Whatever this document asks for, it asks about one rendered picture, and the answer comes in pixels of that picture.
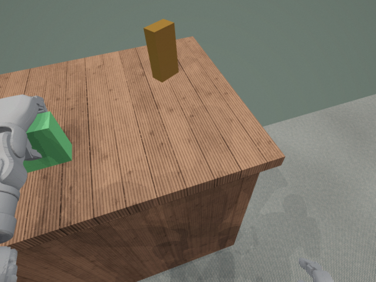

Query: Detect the right robot hand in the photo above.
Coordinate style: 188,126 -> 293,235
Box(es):
298,258 -> 334,282

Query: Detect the robot left upper arm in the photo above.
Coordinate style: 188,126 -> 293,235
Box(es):
0,246 -> 18,282

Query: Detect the sponge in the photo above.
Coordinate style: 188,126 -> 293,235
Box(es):
23,112 -> 72,173

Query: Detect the left robot forearm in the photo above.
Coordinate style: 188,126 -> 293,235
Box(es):
0,123 -> 28,244

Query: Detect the table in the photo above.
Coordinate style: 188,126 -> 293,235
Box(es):
0,36 -> 285,282

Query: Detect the left robot hand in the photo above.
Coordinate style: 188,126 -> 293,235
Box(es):
0,95 -> 48,161

